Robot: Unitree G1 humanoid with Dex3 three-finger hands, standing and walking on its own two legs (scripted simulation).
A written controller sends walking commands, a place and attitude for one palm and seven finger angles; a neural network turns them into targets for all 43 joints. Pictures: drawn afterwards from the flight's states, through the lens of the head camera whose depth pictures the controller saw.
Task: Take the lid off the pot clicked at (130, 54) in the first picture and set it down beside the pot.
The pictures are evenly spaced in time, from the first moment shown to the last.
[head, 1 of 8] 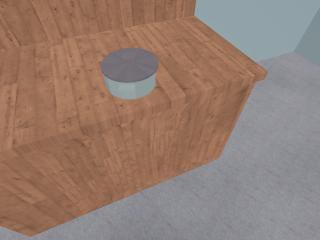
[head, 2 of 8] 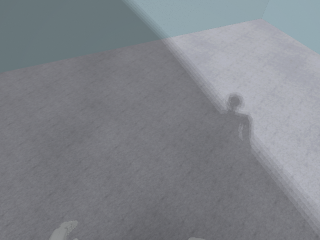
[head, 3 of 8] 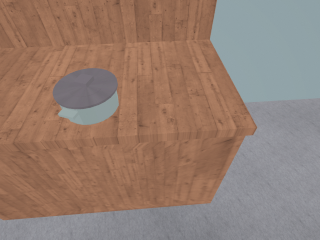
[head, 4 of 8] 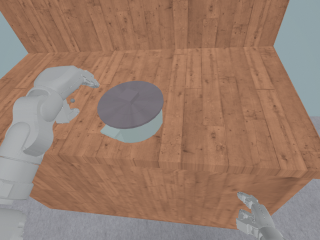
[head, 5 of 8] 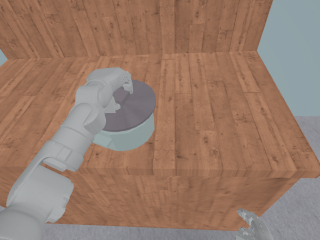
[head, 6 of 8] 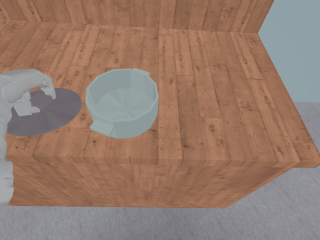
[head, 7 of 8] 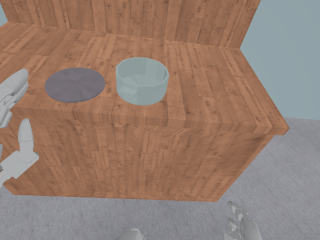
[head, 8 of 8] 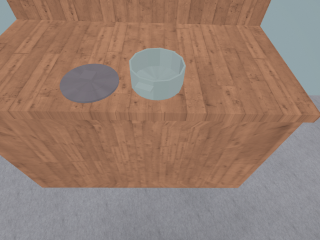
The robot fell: no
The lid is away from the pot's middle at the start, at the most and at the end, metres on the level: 0.00 0.24 0.24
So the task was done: yes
